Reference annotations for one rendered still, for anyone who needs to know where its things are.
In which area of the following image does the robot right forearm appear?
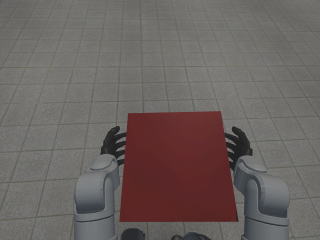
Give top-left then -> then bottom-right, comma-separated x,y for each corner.
233,155 -> 290,240

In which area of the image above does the right robot shin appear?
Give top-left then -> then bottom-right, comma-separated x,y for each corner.
184,231 -> 197,237

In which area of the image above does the carton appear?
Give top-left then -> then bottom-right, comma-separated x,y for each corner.
119,111 -> 239,222

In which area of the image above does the robot right hand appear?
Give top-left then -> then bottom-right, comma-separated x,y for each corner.
224,126 -> 253,171

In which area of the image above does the robot left forearm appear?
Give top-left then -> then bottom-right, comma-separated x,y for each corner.
73,154 -> 121,240

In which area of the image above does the left robot thigh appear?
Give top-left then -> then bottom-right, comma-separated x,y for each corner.
118,228 -> 146,240

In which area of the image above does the robot left hand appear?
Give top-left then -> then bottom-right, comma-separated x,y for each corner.
100,126 -> 127,166

